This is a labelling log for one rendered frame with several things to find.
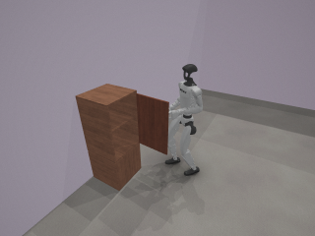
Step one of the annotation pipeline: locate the left robot hand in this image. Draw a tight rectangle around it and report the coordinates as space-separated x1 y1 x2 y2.
168 110 179 121

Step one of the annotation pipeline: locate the robot right shin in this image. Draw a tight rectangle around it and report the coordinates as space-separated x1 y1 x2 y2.
167 143 177 160

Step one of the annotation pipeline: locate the robot left forearm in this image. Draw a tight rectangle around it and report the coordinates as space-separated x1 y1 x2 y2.
177 107 203 116

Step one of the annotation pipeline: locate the left robot foot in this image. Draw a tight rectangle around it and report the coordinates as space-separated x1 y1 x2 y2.
184 166 200 176

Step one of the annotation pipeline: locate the cupboard door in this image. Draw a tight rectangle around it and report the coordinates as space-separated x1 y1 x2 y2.
136 93 169 154

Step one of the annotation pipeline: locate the robot left upper arm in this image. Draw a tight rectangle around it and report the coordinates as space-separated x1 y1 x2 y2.
191 87 203 112

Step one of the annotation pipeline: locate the robot right upper arm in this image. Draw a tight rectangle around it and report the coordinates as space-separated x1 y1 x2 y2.
177 81 185 102

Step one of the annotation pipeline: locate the robot right forearm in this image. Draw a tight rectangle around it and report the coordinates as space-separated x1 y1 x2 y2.
168 98 180 111

